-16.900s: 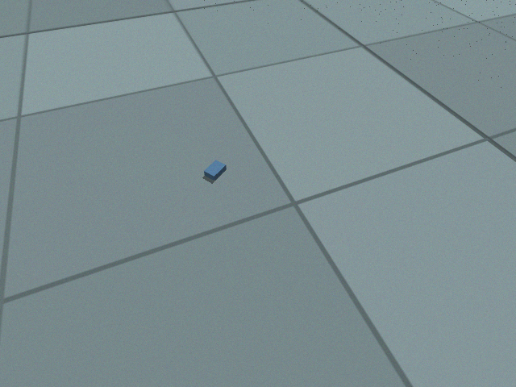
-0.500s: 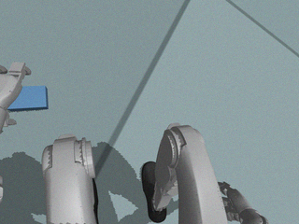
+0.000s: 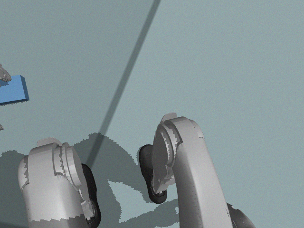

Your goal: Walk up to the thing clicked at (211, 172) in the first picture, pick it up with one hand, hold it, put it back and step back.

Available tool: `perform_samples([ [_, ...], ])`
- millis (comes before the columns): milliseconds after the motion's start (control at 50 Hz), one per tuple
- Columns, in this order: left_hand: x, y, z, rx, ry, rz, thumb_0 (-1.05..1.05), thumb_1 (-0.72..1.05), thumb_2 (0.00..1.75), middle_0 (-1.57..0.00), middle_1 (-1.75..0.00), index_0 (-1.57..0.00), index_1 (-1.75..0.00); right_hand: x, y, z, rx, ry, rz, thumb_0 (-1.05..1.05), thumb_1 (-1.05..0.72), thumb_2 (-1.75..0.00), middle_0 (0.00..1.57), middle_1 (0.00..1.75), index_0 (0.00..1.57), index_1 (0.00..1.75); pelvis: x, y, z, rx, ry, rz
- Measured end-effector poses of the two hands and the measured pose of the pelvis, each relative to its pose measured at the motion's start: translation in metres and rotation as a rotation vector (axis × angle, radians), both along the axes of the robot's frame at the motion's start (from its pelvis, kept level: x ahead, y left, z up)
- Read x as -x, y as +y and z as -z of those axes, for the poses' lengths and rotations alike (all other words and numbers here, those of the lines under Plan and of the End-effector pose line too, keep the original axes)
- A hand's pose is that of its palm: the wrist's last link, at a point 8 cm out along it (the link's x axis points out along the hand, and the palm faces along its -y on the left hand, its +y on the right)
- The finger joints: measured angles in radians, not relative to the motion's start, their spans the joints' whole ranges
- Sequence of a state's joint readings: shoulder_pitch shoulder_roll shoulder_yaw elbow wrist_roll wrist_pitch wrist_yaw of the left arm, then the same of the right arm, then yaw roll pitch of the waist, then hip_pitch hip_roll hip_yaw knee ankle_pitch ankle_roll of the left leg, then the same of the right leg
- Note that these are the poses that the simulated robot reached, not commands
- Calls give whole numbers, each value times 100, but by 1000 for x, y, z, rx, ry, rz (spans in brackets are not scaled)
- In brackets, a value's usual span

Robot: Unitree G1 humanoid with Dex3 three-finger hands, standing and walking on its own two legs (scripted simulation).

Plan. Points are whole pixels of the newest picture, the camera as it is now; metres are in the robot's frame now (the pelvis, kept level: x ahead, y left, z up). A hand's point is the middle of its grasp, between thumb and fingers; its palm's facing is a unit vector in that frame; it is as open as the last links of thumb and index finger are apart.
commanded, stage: approach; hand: left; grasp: from above
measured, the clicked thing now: (4, 90) +0.46 +0.32 -0.31
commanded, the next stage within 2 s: rest palm in 0.08 s
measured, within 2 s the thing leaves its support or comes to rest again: neither
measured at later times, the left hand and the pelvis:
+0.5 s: hand out of the picture +0.45 +0.32 -0.24, palm faces -0.46 -0.10 -0.88, open 14.0 cm; pelvis +0.01 +0.01 -0.02, yaw -1 degrees
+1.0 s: hand (2, 95) +0.44 +0.31 -0.27, palm faces -0.44 -0.08 -0.89, open 14.2 cm; pelvis +0.01 +0.01 -0.03, yaw -5 degrees
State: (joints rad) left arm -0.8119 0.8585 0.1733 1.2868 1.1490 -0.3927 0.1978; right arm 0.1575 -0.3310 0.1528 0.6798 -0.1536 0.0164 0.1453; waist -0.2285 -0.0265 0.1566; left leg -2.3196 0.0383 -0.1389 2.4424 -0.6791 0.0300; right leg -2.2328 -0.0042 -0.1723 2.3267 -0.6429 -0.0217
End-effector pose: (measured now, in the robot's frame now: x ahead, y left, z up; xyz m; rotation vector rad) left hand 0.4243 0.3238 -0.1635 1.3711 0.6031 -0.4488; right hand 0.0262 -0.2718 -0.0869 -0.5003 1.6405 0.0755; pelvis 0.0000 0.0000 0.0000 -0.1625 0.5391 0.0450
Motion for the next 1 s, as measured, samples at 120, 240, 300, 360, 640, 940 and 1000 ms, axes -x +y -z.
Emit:
perform_samples([
  [120, 21, -7, -1, 70, -218, 120, 0, -48, 94, -9, -107, -12, -104, -29, -15, -4, 90, -56, -90, 0, -90, -89, 21, 30, 20, 30, 1, -1, 12, -3, -42, 8],
  [240, 18, -9, -6, -38, -321, 133, 0, -48, 96, -9, -101, -10, -100, -79, -14, -2, 116, -250, -142, 0, -89, -89, 21, 30, 20, 30, 0, 5, 21, 4, -42, 11],
  [300, 9, -9, -10, -99, -342, 87, 0, -49, 97, -9, -99, -9, -98, -93, -5, 0, 75, -310, -163, 0, -89, -89, 20, 30, 20, 29, -1, 7, 21, 6, -23, 9],
  [360, -2, -10, -9, -146, -306, 36, 0, -50, 98, -8, -98, -9, -97, -98, 6, 3, 18, -340, -171, 0, -89, -89, 20, 30, 20, 29, -2, 8, 20, 8, -5, 9],
  [640, -31, -4, 48, -94, -100, -84, 0, -48, 95, -7, -103, -9, -101, -16, 23, 10, -72, -104, -50, 0, -90, -90, 20, 30, 20, 30, -13, 5, 25, 24, -2, 19],
  [940, -21, -7, 46, -52, -208, 36, 0, -50, 98, -8, -97, -7, -96, -19, 10, -9, -16, -95, -149, 0, -89, -89, 21, 30, 20, 30, -10, 8, 28, 57, -51, 47],
  [1000, -20, -9, 45, -63, -223, 42, 0, -50, 98, -8, -96, -7, -96, -30, 10, -11, -13, -138, -180, 0, -89, -89, 20, 30, 20, 30, -9, 10, 28, 61, -55, 47],
])
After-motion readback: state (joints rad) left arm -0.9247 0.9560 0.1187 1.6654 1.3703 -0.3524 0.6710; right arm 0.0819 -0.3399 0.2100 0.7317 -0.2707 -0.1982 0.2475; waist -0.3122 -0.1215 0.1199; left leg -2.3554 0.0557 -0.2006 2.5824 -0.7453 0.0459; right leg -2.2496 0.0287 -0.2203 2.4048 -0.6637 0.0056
